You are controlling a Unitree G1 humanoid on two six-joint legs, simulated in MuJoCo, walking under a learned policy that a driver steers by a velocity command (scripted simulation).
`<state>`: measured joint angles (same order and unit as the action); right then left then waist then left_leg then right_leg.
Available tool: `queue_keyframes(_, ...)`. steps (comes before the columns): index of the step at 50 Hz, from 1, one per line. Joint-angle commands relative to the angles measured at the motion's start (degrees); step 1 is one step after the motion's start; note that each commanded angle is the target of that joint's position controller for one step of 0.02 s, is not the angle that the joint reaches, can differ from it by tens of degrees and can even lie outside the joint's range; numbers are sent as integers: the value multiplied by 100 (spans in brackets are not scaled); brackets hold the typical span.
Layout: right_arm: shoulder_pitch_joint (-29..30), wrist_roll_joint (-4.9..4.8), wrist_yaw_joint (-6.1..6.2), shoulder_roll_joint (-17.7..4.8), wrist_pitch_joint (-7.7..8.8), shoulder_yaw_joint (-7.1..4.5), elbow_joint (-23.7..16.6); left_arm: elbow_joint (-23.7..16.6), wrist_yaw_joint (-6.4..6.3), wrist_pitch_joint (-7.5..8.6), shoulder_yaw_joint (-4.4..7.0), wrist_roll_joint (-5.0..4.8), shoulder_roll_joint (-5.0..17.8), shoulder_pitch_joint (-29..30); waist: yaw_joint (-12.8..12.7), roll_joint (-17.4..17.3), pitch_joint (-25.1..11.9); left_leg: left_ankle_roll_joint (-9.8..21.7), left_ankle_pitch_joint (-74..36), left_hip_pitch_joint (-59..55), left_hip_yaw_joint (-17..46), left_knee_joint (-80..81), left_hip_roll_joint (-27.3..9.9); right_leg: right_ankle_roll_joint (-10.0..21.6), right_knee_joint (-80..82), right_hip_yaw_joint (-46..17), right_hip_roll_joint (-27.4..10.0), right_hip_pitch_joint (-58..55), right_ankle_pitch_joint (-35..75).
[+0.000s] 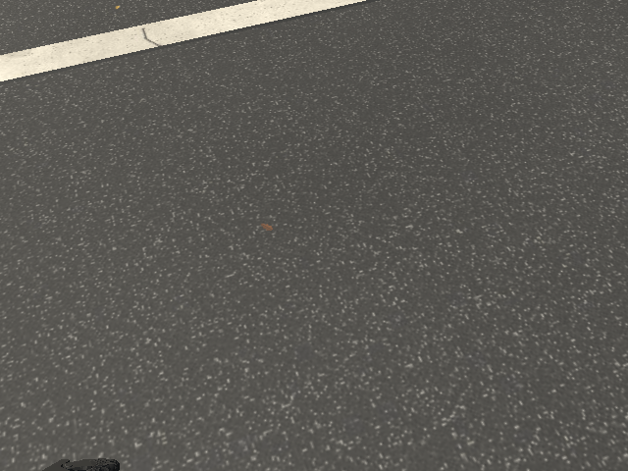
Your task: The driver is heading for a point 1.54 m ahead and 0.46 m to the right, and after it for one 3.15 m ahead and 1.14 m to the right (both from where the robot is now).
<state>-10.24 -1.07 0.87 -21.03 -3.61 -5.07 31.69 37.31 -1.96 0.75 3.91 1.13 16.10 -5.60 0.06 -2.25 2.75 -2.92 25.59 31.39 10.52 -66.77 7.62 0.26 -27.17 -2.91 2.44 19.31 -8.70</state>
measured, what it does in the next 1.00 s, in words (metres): steps on the spot, turning right: left foot, then right foot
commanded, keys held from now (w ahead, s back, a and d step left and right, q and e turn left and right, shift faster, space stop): e+shift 0.76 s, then q+shift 0.24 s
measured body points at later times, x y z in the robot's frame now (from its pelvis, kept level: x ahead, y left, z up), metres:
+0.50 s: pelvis +0.00 +0.00 +0.01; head +0.04 +0.00 +0.45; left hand +0.21 +0.25 -0.10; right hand +0.09 -0.30 -0.09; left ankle -0.01 +0.13 -0.73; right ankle -0.01 -0.13 -0.68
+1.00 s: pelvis +0.02 -0.06 +0.00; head +0.03 -0.07 +0.45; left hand +0.32 +0.04 -0.07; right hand -0.02 -0.35 -0.11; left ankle +0.12 +0.06 -0.71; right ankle -0.02 -0.13 -0.73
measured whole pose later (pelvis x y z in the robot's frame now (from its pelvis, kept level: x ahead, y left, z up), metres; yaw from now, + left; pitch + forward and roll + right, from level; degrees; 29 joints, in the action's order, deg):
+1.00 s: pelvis +0.02 -0.06 +0.00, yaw -31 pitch +1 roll +0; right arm -12.7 -0.7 0.5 -16.2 -1.1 -3.2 41.5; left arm 35.5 -0.5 -0.8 1.0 1.6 13.7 -5.4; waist 1.5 -1.5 0.3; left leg -3.0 18.0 24.5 0.9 -43.5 -3.1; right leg 3.8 -29.8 -2.5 4.9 15.6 -15.2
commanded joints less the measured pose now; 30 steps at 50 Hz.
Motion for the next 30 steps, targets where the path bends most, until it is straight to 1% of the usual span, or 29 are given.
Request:
queue_keyframes(1, -202, 50, 37, -231, 80, -29, -265, -387, -36, -20, 78, -8, 678, 143, 43, 596, -525, -179, -94, 195, -426, -624, -309, 1177, 949, -1348, -1326, -554, 903)
queue_keyframes(2, -148, 65, 52, -73, 122, 43, -265, -328, 1, -33, 64, -5, 664, 54, -1, 708, -604, -190, -19, 67, -468, -151, -336, 1177, 920, -1232, -1224, -673, 936)
queue_keyframes(4, -166, 170, 41, 226, 177, 177, -183, -282, 102, -59, -4, -61, 506, 146, 44, 1024, -774, -217, 177, -641, -712, 1309, -616, 1059, 897, -1046, -981, -646, 550)
queue_keyframes(5, -50, 190, 26, 279, 203, 197, -187, -259, 150, -90, 41, -117, 622, 72, -46, 1289, -711, -226, 332, -906, -875, 1949, -619, 1056, 925, -1138, -919, -613, 340)
queue_keyframes(6, 37, 142, 23, 140, 222, 143, -170, -236, 174, -126, 138, -157, 887, -97, -153, 1489, -621, -230, 296, -969, -964, 2343, -524, 1114, 897, -1373, -970, -681, 241)
queue_keyframes(7, 27, 88, 28, -17, 235, 83, -112, -220, 177, -151, 198, -174, 1060, -246, -204, 1549, -615, -199, 89, -1041, -948, 2701, -448, 1162, 850, -1628, -1079, -781, 217)
queue_keyframes(8, -40, 51, 32, -82, 247, 46, -47, -215, 168, -165, 220, -201, 1116, -326, -168, 1533, -631, -120, -183, -1186, -897, 3172, -392, 1157, 796, -1851, -1143, -842, 227)
queue_keyframes(9, -193, 36, 36, -72, 267, 29, 38, -223, 154, -174, 230, -262, 1119, -327, -48, 1475, -645, 17, -576, -1455, -878, 3814, -324, 1090, 750, -2030, -1120, -796, 240)
queue_keyframes(10, -405, 36, 39, -82, 287, 6, 136, -220, 129, -174, 236, -343, 1093, -331, 90, 1416, -690, 218, -992, -1935, -860, 4471, -325, 946, 699, -2099, -1041, -576, 169)
queue_keyframes(11, -580, 61, 62, -266, 296, -50, 186, -205, 104, -147, 215, -374, 960, -403, 134, 1262, -851, 425, -1272, -2705, -643, 4592, -699, 668, 535, -2010, -893, -30, -198)
queue_keyframes(12, -819, 217, 113, -647, 269, -148, 216, -320, 113, -86, 141, -343, 650, -300, 211, 348, -998, 890, -1463, -3389, 139, 4520, -1713, 283, -323, -1382, -528, 959, -852)
queue_keyframes(13, -656, 383, 75, -884, 237, -239, 341, -563, 137, -3, 117, -358, 532, -42, 168, -1431, -712, 1609, -2357, -2885, 1196, 4870, -2769, 8, -1357, -135, 171, 1843, -1984)
queue_keyframes(14, -332, 463, 82, -522, 304, -134, 142, -469, 125, 14, 274, -258, 953, -165, 201, -1053, -676, 1935, -3199, -2677, 1247, 4939, -3167, -255, -2788, -178, -128, 1900, -2492)
queue_keyframes(15, 50, 430, 125, -207, 357, -35, 41, -306, 126, -44, 355, -287, 1016, -390, 11, -743, -648, 1758, -3531, -2580, 777, 4855, -2906, -323, -3562, -196, -179, 1885, -2302)
queue_keyframes(16, 431, 323, 155, -61, 393, 7, -29, -125, 87, -162, 359, -288, 896, -721, -178, -588, -593, 1489, -3557, -2555, 239, 4756, -2535, -425, -3958, -156, -230, 1918, -1994)
queue_keyframes(17, 578, 204, 171, 5, 428, 23, -29, -82, 73, -261, 346, -261, 818, -833, -181, -621, -466, 1385, -3685, -2585, -92, 4728, -2420, -530, -4232, -140, -330, 2106, -1657)
queue_keyframes(18, 572, 180, 193, -2, 427, 27, 3, -122, 82, -322, 307, -257, 686, -804, -165, -609, -378, 1354, -3792, -2512, -402, 4735, -2303, -608, -4269, -35, -412, 2133, -1435)
queue_keyframes(19, 494, 189, 207, -23, 407, 9, 50, -224, 106, -350, 269, -271, 602, -667, -90, -599, -316, 1368, -3689, -2502, -619, 4779, -2221, -669, -4095, 119, -465, 2150, -1200)
queue_keyframes(21, 242, 207, 238, -98, 346, -35, 153, -471, 196, -357, 180, -283, 454, -287, 142, -599, -354, 1421, -3500, -2782, -834, 4737, -2263, -713, -3405, 284, -601, 2147, -921)
queue_keyframes(23, 128, 200, 230, -300, 300, -112, 221, -661, 314, -347, 105, -261, 342, -98, 263, -644, -459, 1446, -3482, -2846, -990, 4664, -2411, -637, -2709, 428, -679, 1786, -987)
queue_keyframes(24, 135, 180, 208, -422, 294, -158, 240, -727, 365, -344, 97, -253, 354, -84, 266, -667, -498, 1439, -3539, -2784, -1065, 4629, -2500, -561, -2411, 522, -687, 1536, -1055)
queue_keyframes(25, 160, 151, 177, -522, 300, -199, 260, -753, 399, -348, 121, -256, 433, -132, 241, -694, -528, 1409, -3618, -2693, -1152, 4571, -2558, -482, -2160, 650, -640, 1268, -1090)
queue_keyframes(27, 197, 48, 97, -616, 351, -254, 313, -783, 432, -397, 193, -266, 594, -236, 178, -758, -549, 1295, -3728, -2655, -1274, 4354, -2676, -312, -1677, 824, -539, 894, -1070)
queue_keyframes(28, 237, -19, 57, -614, 386, -268, 337, -785, 437, -436, 229, -270, 637, -310, 114, -755, -561, 1187, -3721, -2651, -1351, 4167, -2716, -202, -1352, 887, -480, 681, -982)
queue_keyframes(29, 312, -86, 26, -575, 412, -270, 368, -738, 424, -464, 276, -273, 658, -504, -45, -681, -599, 996, -3642, -2522, -1548, 3805, -2666, -59, -823, 975, -364, 253, -650)
queue_keyframes(30, 158, -102, -14, -431, 445, -249, 473, -623, 352, -468, 376, -256, 797, -864, -206, -379, -741, 699, -3547, -2179, -1872, 3077, -2434, 151, -267, 923, -158, -532, -131)
Keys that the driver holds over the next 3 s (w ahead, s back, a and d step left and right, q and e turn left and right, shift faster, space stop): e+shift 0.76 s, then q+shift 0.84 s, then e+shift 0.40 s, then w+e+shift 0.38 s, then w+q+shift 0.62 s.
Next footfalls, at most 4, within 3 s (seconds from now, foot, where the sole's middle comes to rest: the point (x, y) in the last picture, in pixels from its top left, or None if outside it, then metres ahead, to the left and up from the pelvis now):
0.22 left None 0.03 0.13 -0.77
0.62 right None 0.01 -0.15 -0.77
1.08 left None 0.12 0.04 -0.77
1.46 right None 0.08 -0.19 -0.77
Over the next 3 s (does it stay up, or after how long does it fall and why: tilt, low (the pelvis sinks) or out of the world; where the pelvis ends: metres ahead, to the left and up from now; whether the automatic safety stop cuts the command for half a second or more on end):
stays up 0.61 -0.38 0.00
